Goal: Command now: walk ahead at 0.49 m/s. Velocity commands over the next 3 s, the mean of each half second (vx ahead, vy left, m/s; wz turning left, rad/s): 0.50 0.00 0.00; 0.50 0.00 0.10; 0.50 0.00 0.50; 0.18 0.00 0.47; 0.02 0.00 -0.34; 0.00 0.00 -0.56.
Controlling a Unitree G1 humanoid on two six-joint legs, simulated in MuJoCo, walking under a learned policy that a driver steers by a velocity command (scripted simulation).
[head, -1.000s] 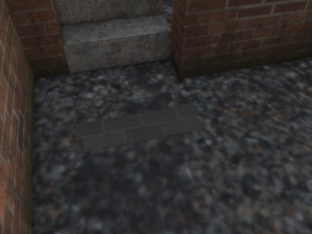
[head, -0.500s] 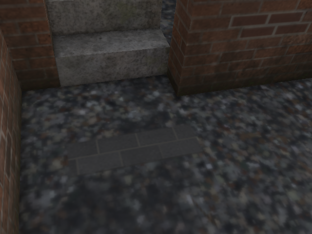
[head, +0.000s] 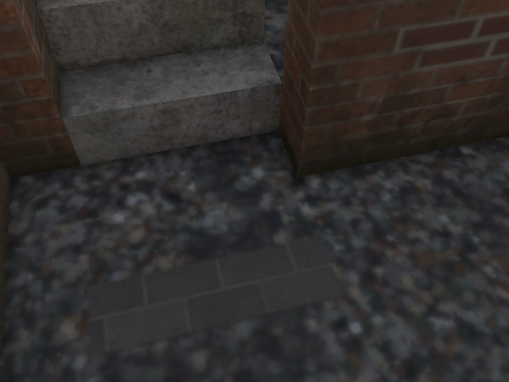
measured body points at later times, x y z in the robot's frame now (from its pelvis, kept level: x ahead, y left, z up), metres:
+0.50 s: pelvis +0.33 +0.02 -0.01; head +0.37 +0.03 +0.44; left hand +0.25 +0.28 -0.15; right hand +0.53 -0.21 -0.10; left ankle +0.48 +0.11 -0.72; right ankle +0.10 -0.09 -0.70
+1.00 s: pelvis +0.59 -0.01 +0.01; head +0.62 -0.02 +0.46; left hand +0.75 +0.24 -0.09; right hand +0.59 -0.27 -0.14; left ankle +0.48 +0.11 -0.71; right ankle +0.70 -0.10 -0.72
